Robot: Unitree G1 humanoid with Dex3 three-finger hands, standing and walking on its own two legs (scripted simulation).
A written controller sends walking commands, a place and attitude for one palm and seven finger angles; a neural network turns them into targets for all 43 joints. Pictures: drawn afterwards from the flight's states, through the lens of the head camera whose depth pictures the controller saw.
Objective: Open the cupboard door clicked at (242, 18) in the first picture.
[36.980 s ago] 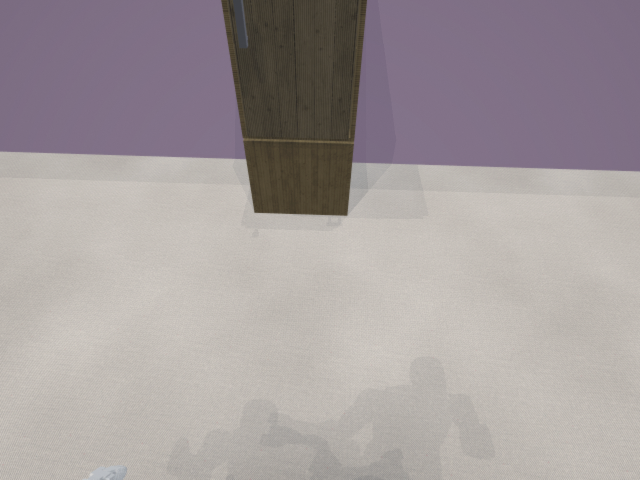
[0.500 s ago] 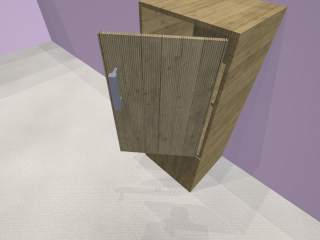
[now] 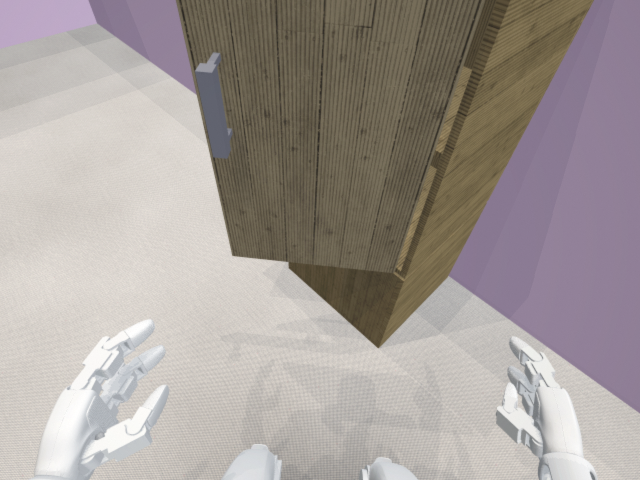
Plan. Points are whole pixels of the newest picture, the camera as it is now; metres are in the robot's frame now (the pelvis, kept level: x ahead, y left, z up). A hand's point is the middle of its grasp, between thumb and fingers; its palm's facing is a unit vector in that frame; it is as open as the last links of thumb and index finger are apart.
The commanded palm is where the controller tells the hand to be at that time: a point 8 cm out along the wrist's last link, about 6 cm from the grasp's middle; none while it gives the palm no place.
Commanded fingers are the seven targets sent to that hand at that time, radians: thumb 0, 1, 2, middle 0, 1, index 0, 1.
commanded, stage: raise the hand with hooked fingers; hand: left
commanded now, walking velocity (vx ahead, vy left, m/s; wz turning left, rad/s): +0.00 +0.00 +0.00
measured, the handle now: (218, 107) +0.59 +0.20 +0.15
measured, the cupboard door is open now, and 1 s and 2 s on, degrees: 40 40 40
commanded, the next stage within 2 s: move the hooked fingers beside the handle in 1.66 s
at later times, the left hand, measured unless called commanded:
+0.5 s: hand (109, 326) +0.25 +0.25 +0.09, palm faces +0.01 -1.00 -0.08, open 11.7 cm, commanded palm +0.23 +0.30 +0.10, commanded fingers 0.00 -0.22 0.42 -0.28 -1.02 -0.28 -1.02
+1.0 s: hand (78, 255) +0.31 +0.28 +0.14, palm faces +0.02 -1.00 -0.06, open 13.9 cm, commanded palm +0.28 +0.33 +0.15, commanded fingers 0.00 -0.50 0.30 -0.30 -1.20 -0.30 -1.20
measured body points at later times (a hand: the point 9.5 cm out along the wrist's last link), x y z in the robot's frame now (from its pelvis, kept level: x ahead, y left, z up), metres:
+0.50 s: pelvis +0.04 +0.01 +0.02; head +0.10 +0.01 +0.47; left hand +0.25 +0.30 +0.10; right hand +0.21 -0.23 -0.06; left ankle +0.05 +0.13 -0.66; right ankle +0.04 -0.11 -0.66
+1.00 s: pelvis +0.04 +0.01 +0.05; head +0.07 +0.01 +0.50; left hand +0.30 +0.33 +0.15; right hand +0.21 -0.22 -0.02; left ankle +0.05 +0.13 -0.66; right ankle +0.04 -0.11 -0.66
